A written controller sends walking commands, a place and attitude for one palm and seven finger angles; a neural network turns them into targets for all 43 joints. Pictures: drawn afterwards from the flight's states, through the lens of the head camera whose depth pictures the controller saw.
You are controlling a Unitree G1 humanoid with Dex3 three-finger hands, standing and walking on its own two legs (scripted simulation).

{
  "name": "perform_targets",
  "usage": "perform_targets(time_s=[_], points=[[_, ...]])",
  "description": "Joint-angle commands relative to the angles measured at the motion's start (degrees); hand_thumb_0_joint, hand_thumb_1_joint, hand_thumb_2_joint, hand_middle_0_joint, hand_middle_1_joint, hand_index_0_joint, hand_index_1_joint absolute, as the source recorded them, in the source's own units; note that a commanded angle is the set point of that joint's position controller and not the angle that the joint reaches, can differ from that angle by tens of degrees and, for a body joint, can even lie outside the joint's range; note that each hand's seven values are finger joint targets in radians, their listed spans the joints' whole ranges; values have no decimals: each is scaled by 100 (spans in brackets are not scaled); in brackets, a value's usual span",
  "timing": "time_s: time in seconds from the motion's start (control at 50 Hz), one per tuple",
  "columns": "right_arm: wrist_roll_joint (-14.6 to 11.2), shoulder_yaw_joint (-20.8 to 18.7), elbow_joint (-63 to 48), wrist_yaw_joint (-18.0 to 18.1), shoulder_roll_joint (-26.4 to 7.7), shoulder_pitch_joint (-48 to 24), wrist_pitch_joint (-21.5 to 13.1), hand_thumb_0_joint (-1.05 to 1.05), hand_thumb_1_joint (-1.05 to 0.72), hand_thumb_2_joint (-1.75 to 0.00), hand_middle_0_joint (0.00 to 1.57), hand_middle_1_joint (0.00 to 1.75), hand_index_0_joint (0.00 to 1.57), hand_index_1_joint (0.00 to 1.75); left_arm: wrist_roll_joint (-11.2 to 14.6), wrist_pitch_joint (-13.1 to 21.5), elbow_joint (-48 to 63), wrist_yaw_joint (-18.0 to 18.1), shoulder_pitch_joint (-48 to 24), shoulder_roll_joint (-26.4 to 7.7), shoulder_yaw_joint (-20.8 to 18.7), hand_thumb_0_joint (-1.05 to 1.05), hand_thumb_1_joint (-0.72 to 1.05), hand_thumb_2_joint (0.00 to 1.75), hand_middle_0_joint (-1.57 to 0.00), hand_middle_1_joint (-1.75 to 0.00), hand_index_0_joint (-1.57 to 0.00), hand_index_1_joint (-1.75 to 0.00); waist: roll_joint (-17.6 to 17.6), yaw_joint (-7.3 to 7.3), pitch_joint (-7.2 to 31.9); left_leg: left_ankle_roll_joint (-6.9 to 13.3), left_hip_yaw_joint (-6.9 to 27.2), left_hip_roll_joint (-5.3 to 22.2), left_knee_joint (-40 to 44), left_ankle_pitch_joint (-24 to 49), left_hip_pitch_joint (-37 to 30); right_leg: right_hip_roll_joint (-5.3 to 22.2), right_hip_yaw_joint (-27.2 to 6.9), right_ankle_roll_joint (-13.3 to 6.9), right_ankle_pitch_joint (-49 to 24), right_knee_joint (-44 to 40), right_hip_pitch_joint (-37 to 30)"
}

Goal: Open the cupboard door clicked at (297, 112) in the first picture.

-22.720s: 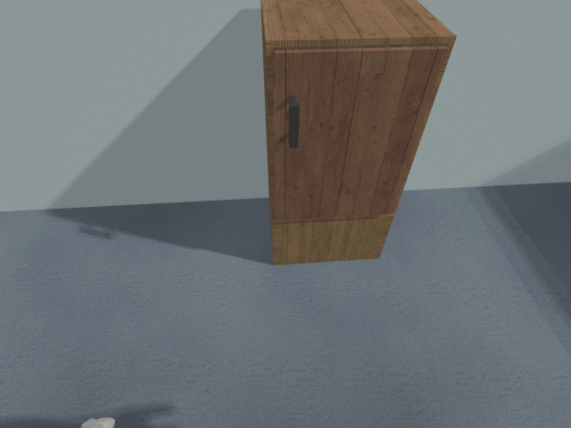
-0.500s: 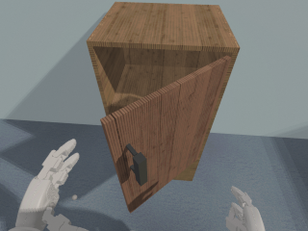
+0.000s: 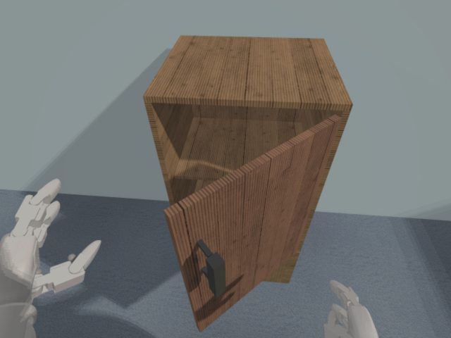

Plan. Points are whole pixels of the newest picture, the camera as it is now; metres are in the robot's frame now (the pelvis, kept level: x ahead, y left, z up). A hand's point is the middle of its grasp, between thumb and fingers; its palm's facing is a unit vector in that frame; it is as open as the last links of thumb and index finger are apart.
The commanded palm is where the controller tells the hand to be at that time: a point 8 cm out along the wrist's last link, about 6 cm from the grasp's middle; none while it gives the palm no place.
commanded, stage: draw the hand back to the body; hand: left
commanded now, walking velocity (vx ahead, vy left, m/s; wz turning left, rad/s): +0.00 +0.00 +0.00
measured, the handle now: (210, 267) +0.26 +0.07 -0.03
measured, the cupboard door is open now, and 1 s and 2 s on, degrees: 43 43 43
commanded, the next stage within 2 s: step back with the hand held close in 0.52 s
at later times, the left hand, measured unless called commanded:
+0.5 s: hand (68, 242) +0.19 +0.24 +0.16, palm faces +0.42 -0.82 -0.39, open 7.5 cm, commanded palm +0.14 +0.28 +0.18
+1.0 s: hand (66, 253) +0.18 +0.24 +0.15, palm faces +0.30 -0.81 -0.51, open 7.4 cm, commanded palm +0.12 +0.28 +0.18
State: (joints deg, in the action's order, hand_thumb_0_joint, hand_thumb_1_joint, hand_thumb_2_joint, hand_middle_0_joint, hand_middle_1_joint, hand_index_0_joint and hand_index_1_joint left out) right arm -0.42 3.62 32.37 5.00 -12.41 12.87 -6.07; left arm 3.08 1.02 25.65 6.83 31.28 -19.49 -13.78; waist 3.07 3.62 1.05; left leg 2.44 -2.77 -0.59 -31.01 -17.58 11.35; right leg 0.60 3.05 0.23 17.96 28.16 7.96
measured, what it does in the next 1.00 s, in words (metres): stands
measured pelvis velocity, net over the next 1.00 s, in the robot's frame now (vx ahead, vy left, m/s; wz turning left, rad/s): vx -0.04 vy -0.01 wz -0.04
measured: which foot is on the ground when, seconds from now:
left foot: down 0.00-1.00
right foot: down 0.00-1.00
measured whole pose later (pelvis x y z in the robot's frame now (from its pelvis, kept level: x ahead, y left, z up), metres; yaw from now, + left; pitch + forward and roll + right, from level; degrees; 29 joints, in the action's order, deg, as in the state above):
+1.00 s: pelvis -0.04 -0.01 +0.01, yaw -3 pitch +0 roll -1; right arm -0.7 -1.2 31.7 4.8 -14.1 9.4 0.7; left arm 3.3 7.4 26.4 6.1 32.5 -24.0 -21.6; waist 1.8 0.0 -2.3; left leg 1.7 -4.8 1.1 -25.8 -11.6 13.8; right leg -1.1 1.1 -0.6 11.6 23.7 11.6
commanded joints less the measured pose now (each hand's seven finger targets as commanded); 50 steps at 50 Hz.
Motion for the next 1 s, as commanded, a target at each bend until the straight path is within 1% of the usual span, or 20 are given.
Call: perform_targets(time_s=[0.0, 0.12, 0.18, 0.32, 0.34, 0.42, 0.5, 0.54, 0.6, 0.62, 0.64, 0.66, 0.68, 0.72, 0.76, 0.82, 0.84, 0.86, 0.9, 0.98], points=[[10, -314, -861, 13, -685, -725, -273, 0, -90, -90, 20, 30, 20, 30, 43, 382, 1209, 93, -598, -996, -941, 0, 69, 81, -19, -30, -19, -30, 116, 35, 287, -177, 426, 313, 765, 1893, -466, -79, -97, -183, -1446, -517, -73], [17, -365, -728, -12, -691, -813, -238, 0, -90, -90, 20, 30, 20, 30, 105, 462, 1213, 87, -1055, -1209, -1301, 0, 90, 90, -20, -30, -20, -30, 217, 38, 330, -160, 315, 270, 853, 1932, -660, -72, -142, -181, -1668, -700, -260], [6, -390, -705, -49, -712, -825, -162, 0, -90, -90, 20, 30, 20, 30, 141, 405, 685, -3, -726, -850, -1010, 0, 90, 90, -20, -30, -20, -30, -63, 14, 1, -136, 277, 277, 908, 1843, -606, -80, -134, -162, -1655, -806, -193], [35, -417, -707, -46, -695, -906, -176, 0, -90, -90, 20, 30, 20, 30, 126, 520, 1079, 8, -906, -1159, -1226, 0, 90, 90, -20, -30, -20, -30, 41, 73, 360, -104, 246, 205, 902, 1875, -768, -76, -196, -167, -1827, -859, -404], [27, -417, -691, -43, -685, -915, -180, 0, -90, -90, 20, 30, 20, 30, 111, 529, 1118, 11, -941, -1156, -1212, 0, 90, 90, -20, -30, -20, -30, 155, 65, 309, -113, 230, 201, 896, 1886, -785, -81, -205, -168, -1826, -884, -375], [35, -420, -642, -29, -661, -920, -208, 0, -90, -90, 20, 30, 20, 30, 127, 547, 993, 17, -887, -1161, -1243, 0, 90, 90, -20, -30, -20, -30, 67, 57, 197, -108, 199, 190, 908, 1809, -797, -76, -217, -156, -1835, -961, -337], [19, -433, -599, -36, -666, -936, -220, 0, -90, -90, 20, 30, 20, 30, 119, 557, 936, 2, -945, -1085, -1152, 0, 90, 90, -20, -30, -20, -30, 153, 35, 128, -110, 197, 200, 940, 1741, -862, -84, -226, -147, -1724, -1016, -264], [25, -450, -592, -28, -661, -949, -230, 0, -90, -90, 20, 30, 20, 30, 135, 581, 865, 1, -886, -1095, -1173, 0, 90, 90, -20, -30, -20, -30, -145, 39, 139, -73, 165, 188, 924, 1691, -871, -78, -239, -126, -1744, -1060, -257], [24, -450, -570, -35, -660, -963, -219, 0, -90, -90, 20, 30, 20, 30, 138, 600, 844, -11, -914, -1086, -1148, 0, 90, 90, -20, -30, -20, -30, -48, 37, 114, -75, 151, 179, 943, 1616, -879, -69, -273, -122, -1690, -1113, -250], [18, -447, -569, -25, -668, -1011, -234, 0, -90, -90, 20, 30, 20, 30, 138, 630, 1056, 8, -1351, -1229, -1220, 0, 90, 90, -20, -30, -20, -30, -63, 17, 156, -68, 156, 165, 939, 1552, -886, -64, -285, -114, -1625, -1144, -246], [-33, -460, -767, -22, -764, -939, -116, 0, -90, -90, 20, 30, 20, 30, 70, 851, 1219, 51, -1793, -1850, -1869, 0, 90, 90, -20, -30, -20, -30, -306, -244, -339, 6, 235, 252, 684, 1093, -514, 221, -914, -102, -1916, -1465, 474], [-3, -474, -663, -10, -702, -913, -21, 0, -90, -90, 20, 30, 20, 30, 33, 944, 1014, 32, -1789, -1793, -1815, 0, 90, 90, -20, -30, -20, -30, -309, -265, -336, -6, 337, 211, 588, 908, -389, 378, -950, -153, -1976, -1483, 444], [18, -507, -640, -9, -722, -928, 35, 0, -90, -90, 20, 30, 20, 30, 40, 923, 558, -3, -1028, -1434, -1590, 0, 90, 90, -20, -30, -20, -30, -429, -272, -221, -12, 262, 215, 519, 994, -477, 424, -930, -133, -2040, -1469, 523], [19, -551, -716, -48, -769, -917, 137, 0, -90, -90, 20, 30, 20, 30, 35, 935, 618, -43, -614, -1165, -1325, 0, 90, 90, -20, -30, -20, -30, -258, -278, 126, -19, 185, 265, 586, 1247, -570, 406, -801, -61, -2234, -1300, 405], [27, -590, -777, -36, -809, -911, 216, 0, -90, -90, 20, 30, 20, 30, 31, 959, 835, -33, -479, -1147, -1264, 0, 90, 90, -20, -30, -20, -30, -59, -294, 373, -29, 221, 345, 702, 1613, -530, 369, -625, -41, -2426, -1054, 176], [-3, -615, -898, -15, -769, -914, 306, 0, -90, -90, 20, 30, 20, 30, 40, 977, 1022, 45, -179, -1415, -1568, 0, 90, 90, -20, -30, -20, -30, -216, -270, 716, -22, 211, 430, 733, 2040, -547, 286, -583, -17, -2707, -808, 68], [-17, -631, -939, -7, -763, -913, 341, 0, -90, -90, 20, 30, 20, 30, 45, 980, 1113, 63, -154, -1470, -1620, 0, 90, 90, -20, -30, -20, -30, -294, -277, 753, -29, 196, 440, 700, 2109, -489, 284, -582, -9, -2825, -750, 24], [-10, -647, -941, 16, -778, -932, 367, 0, -90, -90, 20, 30, 20, 30, 45, 982, 1173, 89, -162, -1575, -1707, 0, 90, 90, -20, -30, -20, -30, -166, -276, 799, -29, 246, 456, 715, 2166, -389, 309, -569, -26, -2854, -647, -60], [-40, -657, -1010, 18, -738, -915, 402, 0, -90, -90, 20, 30, 20, 30, 63, 989, 1225, 124, 9, -1570, -1758, 0, 90, 90, -20, -30, -20, -30, -203, -272, 843, -29, 234, 475, 692, 2120, -264, 276, -612, -25, -2837, -558, -71], [-39, -679, -1074, 42, -752, -887, 397, 0, -90, -90, 20, 30, 20, 30, 47, 1046, 1436, 192, 83, -1628, -1841, 0, 90, 90, -20, -30, -20, -30, -10, -270, 820, -12, 336, 538, 769, 1990, 66, 201, -628, -24, -2688, -328, -135]])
